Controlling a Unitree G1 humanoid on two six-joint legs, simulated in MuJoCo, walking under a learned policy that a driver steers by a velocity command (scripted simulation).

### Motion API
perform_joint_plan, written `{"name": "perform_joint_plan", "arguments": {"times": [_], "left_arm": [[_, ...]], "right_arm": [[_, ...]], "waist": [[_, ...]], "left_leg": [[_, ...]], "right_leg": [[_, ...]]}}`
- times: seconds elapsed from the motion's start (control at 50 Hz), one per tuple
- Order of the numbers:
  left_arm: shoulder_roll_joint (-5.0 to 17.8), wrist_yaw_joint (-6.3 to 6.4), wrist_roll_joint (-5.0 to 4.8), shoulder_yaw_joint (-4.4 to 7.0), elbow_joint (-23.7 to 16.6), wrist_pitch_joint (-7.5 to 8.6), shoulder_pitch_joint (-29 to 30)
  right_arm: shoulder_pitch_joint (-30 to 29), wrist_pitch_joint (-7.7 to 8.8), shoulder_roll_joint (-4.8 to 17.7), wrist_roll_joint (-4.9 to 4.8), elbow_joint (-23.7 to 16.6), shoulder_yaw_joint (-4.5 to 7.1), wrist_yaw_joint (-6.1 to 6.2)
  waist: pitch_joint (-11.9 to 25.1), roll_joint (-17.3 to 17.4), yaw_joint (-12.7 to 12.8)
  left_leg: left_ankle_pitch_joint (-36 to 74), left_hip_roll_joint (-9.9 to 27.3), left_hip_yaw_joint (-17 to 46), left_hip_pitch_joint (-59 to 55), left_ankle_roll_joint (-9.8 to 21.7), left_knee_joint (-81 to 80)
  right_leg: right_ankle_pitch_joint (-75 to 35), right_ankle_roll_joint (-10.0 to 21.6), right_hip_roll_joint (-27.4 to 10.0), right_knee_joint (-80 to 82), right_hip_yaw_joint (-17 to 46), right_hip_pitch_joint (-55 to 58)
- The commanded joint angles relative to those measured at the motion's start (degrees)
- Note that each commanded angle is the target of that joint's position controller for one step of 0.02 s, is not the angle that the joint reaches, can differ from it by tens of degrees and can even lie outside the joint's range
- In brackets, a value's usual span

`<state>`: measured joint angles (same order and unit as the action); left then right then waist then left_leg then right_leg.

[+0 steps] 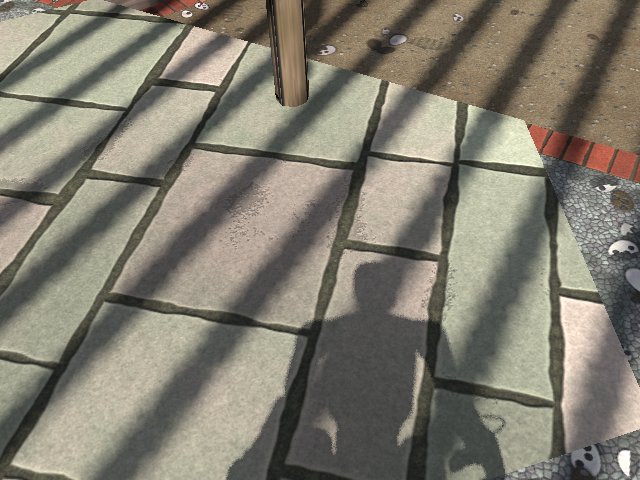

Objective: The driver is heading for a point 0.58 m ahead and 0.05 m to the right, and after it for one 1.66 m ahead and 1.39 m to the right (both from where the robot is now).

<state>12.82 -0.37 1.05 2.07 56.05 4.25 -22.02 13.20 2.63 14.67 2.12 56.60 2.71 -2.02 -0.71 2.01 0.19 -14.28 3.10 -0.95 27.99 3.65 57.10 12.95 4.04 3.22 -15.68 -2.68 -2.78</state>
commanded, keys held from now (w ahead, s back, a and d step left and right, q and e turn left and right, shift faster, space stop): w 0.38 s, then w+e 0.30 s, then e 0.32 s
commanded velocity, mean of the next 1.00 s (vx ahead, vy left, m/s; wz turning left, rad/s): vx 0.41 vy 0.00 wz -0.24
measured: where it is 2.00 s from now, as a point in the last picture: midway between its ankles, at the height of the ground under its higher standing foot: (317, 462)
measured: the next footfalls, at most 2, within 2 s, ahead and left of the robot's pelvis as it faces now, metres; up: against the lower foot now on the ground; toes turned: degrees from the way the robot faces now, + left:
left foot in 0.26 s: +0.31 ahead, +0.12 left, +0.00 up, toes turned +4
right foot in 0.82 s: +0.59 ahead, -0.05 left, +0.00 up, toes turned -16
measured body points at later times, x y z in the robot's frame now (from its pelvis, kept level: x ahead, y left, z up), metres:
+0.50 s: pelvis +0.26 +0.06 +0.00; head +0.28 +0.07 +0.45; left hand +0.33 +0.31 -0.15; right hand +0.28 -0.20 -0.14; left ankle +0.27 +0.11 -0.75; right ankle +0.28 -0.09 -0.67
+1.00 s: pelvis +0.49 +0.01 -0.02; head +0.54 -0.02 +0.43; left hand +0.66 +0.24 -0.15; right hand +0.51 -0.26 -0.16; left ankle +0.49 +0.16 -0.65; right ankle +0.55 -0.04 -0.75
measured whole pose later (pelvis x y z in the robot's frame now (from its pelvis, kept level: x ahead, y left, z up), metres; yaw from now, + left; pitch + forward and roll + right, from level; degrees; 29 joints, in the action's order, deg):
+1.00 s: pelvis +0.49 +0.01 -0.02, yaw -17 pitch +0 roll +0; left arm 14.3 0.2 0.2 3.9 50.7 1.0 -10.2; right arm 10.6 1.9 12.6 1.7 49.9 2.4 1.7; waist -6.3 0.5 0.1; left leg -23.0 3.1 0.7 29.3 -1.5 70.4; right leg 6.7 8.6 7.4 -25.3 -2.3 -19.0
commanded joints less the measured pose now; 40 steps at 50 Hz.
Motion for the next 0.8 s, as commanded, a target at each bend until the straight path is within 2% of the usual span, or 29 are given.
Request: {"name": "perform_joint_plan", "arguments": {"times": [0.02, 0.1, 0.18, 0.22, 0.24, 0.26, 0.28, 0.3, 0.32, 0.34, 0.36, 0.38, 0.4, 0.44, 0.5, 0.56, 0.62, 0.68, 0.7, 0.74, 0.76, 0.78, 0.8], "left_arm": [[6.7, 0.29, -0.27, 1.00, -0.4, 1.26, -3.6], [6.6, 0.45, -0.18, 0.72, 0.8, 1.34, -4.8], [7.7, 0.76, -0.19, 0.96, 1.9, 1.34, -5.1], [8.4, 0.98, 0.06, 1.18, 2.0, 1.16, -3.6], [8.7, 0.97, 0.13, 1.28, 2.1, 0.83, -3.0], [8.1, 0.85, 0.15, 1.05, 2.0, 0.61, -3.3], [4.3, 0.48, -0.77, -0.01, 0.2, 0.53, -5.9], [1.3, 0.22, -1.52, -0.17, 0.3, 0.40, -10.7], [6.2, 0.49, -0.42, 1.16, -0.2, 0.06, -5.1], [6.3, 0.12, -0.33, 1.31, -1.4, 0.43, -1.0], [5.2, -0.10, -0.28, 1.15, -1.5, 0.56, 0.7], [4.5, -0.30, 0.53, 1.17, -1.2, 0.04, 0.5], [3.4, -0.69, 0.90, 0.94, -0.5, -0.79, -1.1], [2.5, -1.20, 0.79, 0.99, -0.5, -1.93, -0.6], [2.9, -1.57, 0.62, 1.24, -2.5, -2.92, 5.5], [2.7, -1.80, 0.31, 1.22, -4.5, -2.85, 11.5], [1.6, -2.09, 0.30, 0.57, -6.4, -2.47, 16.7], [0.9, -2.35, 0.54, -0.08, -8.8, -2.35, 22.1], [0.6, -2.38, 0.67, -0.24, -9.4, -2.18, 22.9], [0.8, -2.17, 1.01, -0.14, -9.3, -1.85, 20.8], [1.4, -1.94, 1.24, 0.14, -8.4, -1.69, 17.4], [2.4, -1.71, 1.35, 0.62, -7.0, -1.46, 12.5], [4.1, -1.48, 1.63, 1.41, -5.4, -0.94, 6.3]], "right_arm": [[-5.3, 0.13, 2.4, 0.07, -4.4, 0.19, -0.45], [-14.4, 0.06, 0.7, -0.46, -8.3, -0.84, -0.69], [-15.8, 0.05, 2.1, -0.68, -9.9, -0.50, -0.18], [-10.6, 0.48, 3.5, -0.56, -8.6, 0.31, 0.49], [-3.4, 0.88, 4.3, -0.46, -6.3, 0.95, 0.96], [5.8, 1.41, 6.2, 0.16, -3.3, 1.90, 1.58], [14.3, 1.75, 11.6, 1.63, -2.2, 3.27, 2.30], [14.6, 1.27, 14.3, 0.99, -2.1, 3.83, 1.82], [8.3, 0.89, 11.3, -1.00, -2.7, 3.36, 1.53], [2.5, 1.09, 7.4, -1.43, -4.0, 2.32, 1.41], [-0.1, 1.56, 4.9, -1.21, -4.2, 1.62, 1.27], [-0.4, 1.99, 3.7, -1.32, -3.7, 1.20, 1.46], [-0.2, 2.43, 2.4, -1.24, -3.1, 0.77, 1.68], [2.8, 3.57, 2.9, -1.22, -1.8, 0.80, 1.85], [5.8, 4.17, 3.9, -1.13, -0.8, 0.94, 2.08], [8.4, 4.17, 3.1, -1.16, -0.2, 0.55, 2.33], [9.9, 4.23, 2.9, -1.27, 0.2, 0.21, 2.73], [13.4, 4.01, 2.9, -1.17, 1.5, 0.05, 3.49], [13.8, 3.74, 2.9, -1.11, 1.9, -0.03, 3.79], [13.5, 3.17, 3.9, -1.06, 2.0, 0.11, 4.45], [12.8, 2.91, 4.8, -1.09, 1.8, 0.35, 4.89], [11.7, 2.53, 5.6, -1.07, 1.5, 0.66, 5.22], [10.8, 2.15, 6.2, -1.14, 0.9, 0.89, 5.27]], "waist": [[-5.3, -6.1, 0.4], [-6.6, -7.0, 1.7], [-6.6, -6.7, 0.9], [-3.5, -6.5, -1.8], [0.4, -5.8, -4.9], [5.5, -4.1, -8.1], [12.9, 3.8, -9.1], [17.5, 12.3, -6.2], [10.0, 4.2, -4.6], [3.0, 1.6, -2.9], [0.3, 0.3, -1.4], [-1.0, 0.9, 0.1], [-0.8, 1.2, 1.3], [-1.0, 0.8, 1.8], [-3.7, 0.5, 1.1], [-5.1, 0.0, -0.1], [-5.6, 0.4, -1.3], [-6.3, 0.6, -3.0], [-6.8, 0.3, -2.9], [-4.9, 1.6, -1.8], [-2.9, 3.0, -0.4], [-0.3, 4.1, 1.6], [3.3, 4.6, 3.9]], "left_leg": [[4.0, 1.9, -0.8, 12.5, -1.8, -2.8], [10.0, 0.2, -3.2, 7.5, -2.4, -16.6], [10.8, -1.2, -3.7, 1.4, 0.4, -23.0], [7.1, -3.5, -4.3, -5.5, 2.3, -24.9], [6.7, -5.4, -5.2, -13.4, 3.4, -27.5], [6.0, -4.4, -3.8, -25.6, 4.8, -29.3], [-5.0, 10.8, 14.9, -40.4, 8.5, -31.6], [-8.9, 21.7, 41.0, -46.4, 14.5, -41.2], [-14.4, 18.3, 37.6, -39.4, 12.7, -43.2], [-12.1, 16.3, 28.6, -30.7, 11.2, -44.6], [-6.0, 13.5, 22.8, -24.9, 9.7, -46.5], [-0.4, 11.3, 18.4, -21.1, 8.4, -47.4], [2.8, 10.2, 14.4, -18.7, 7.5, -48.4], [8.0, 9.8, 10.2, -17.7, 7.4, -49.7], [8.5, 9.3, 5.2, -19.0, 6.4, -52.3], [13.2, 8.4, 0.7, -21.8, 4.9, -52.6], [19.9, 7.6, -3.8, -24.0, 3.6, -51.8], [28.3, 8.7, -6.7, -29.3, 3.3, -50.0], [34.6, 8.9, -8.0, -31.0, 3.1, -47.7], [52.3, 9.1, -10.2, -33.5, 2.2, -40.6], [60.7, 9.1, -10.8, -34.2, 1.6, -35.5], [65.1, 9.1, -11.2, -34.0, 1.3, -28.4], [62.0, 9.1, -11.0, -32.5, 1.2, -18.9]], "right_leg": [[-12.8, 7.9, -15.0, 9.4, 11.3, 3.1], [-19.7, 7.3, -13.5, 9.2, 6.8, -0.1], [-27.4, 6.4, -16.0, 7.3, 6.2, 2.6], [-41.8, 4.9, -16.0, -0.6, 4.7, 5.4], [-46.9, 4.1, -14.8, -9.7, 3.3, 5.3], [-41.7, 3.1, -12.2, -22.0, 1.5, -0.1], [-20.4, 1.4, -7.9, -41.4, -1.2, -14.2], [18.4, 0.4, 1.8, -57.4, 1.7, -28.5], [13.7, 1.7, -2.3, -60.4, 7.0, -32.8], [7.6, 2.0, -4.9, -58.0, 6.4, -33.0], [4.3, 2.0, -6.9, -54.7, 6.0, -30.7], [3.1, 1.5, -8.0, -52.3, 5.8, -28.0], [2.6, 0.9, -8.5, -50.8, 5.9, -25.4], [1.6, 0.2, -8.2, -49.7, 5.7, -25.3], [-4.1, -0.7, -8.8, -46.3, 5.8, -32.2], [-10.0, -1.4, -8.3, -40.1, 5.2, -36.8], [-14.7, -1.5, -7.4, -31.2, 1.9, -35.9], [-14.7, -0.4, -6.6, -24.3, -2.2, -35.7], [-13.7, 0.1, -5.9, -21.9, -3.5, -35.1], [-9.9, 1.5, -2.7, -19.4, -6.4, -30.3], [-7.5, 2.5, -0.6, -19.2, -7.4, -26.6], [-5.9, 3.7, 1.2, -18.4, -7.6, -21.9], [-7.2, 5.2, 2.2, -15.3, -6.2, -15.2]]}}
Keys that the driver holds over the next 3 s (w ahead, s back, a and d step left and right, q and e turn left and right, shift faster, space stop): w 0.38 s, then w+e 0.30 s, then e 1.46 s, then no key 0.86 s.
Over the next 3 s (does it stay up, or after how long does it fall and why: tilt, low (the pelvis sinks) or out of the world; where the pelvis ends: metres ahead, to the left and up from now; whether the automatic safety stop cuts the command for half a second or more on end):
stays up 0.57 0.05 0.00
